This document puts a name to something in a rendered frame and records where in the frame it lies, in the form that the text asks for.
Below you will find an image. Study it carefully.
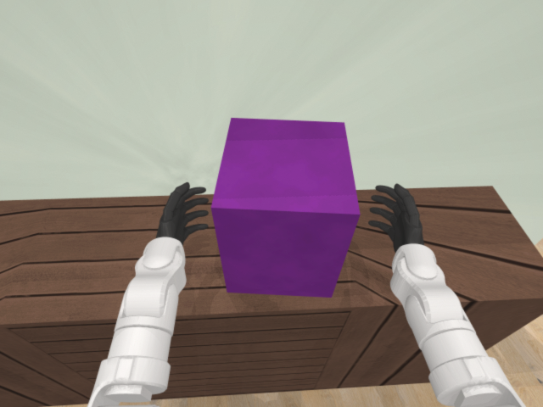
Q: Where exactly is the pedestal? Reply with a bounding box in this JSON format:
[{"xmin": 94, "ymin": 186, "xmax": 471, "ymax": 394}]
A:
[{"xmin": 0, "ymin": 186, "xmax": 543, "ymax": 407}]

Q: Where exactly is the carton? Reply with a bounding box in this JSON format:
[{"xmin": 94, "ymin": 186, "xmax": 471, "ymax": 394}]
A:
[{"xmin": 211, "ymin": 118, "xmax": 360, "ymax": 298}]

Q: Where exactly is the left robot forearm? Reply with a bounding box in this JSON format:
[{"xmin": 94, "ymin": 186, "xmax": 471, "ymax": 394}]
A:
[{"xmin": 87, "ymin": 237, "xmax": 187, "ymax": 407}]

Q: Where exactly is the robot left hand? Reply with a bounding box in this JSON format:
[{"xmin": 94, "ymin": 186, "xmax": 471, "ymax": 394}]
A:
[{"xmin": 156, "ymin": 182, "xmax": 209, "ymax": 246}]

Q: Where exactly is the right robot forearm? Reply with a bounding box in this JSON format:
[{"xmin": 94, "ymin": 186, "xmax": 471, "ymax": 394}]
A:
[{"xmin": 390, "ymin": 243, "xmax": 526, "ymax": 407}]

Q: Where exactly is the robot right hand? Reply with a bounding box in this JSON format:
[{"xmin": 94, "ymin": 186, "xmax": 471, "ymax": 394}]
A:
[{"xmin": 368, "ymin": 184, "xmax": 424, "ymax": 252}]

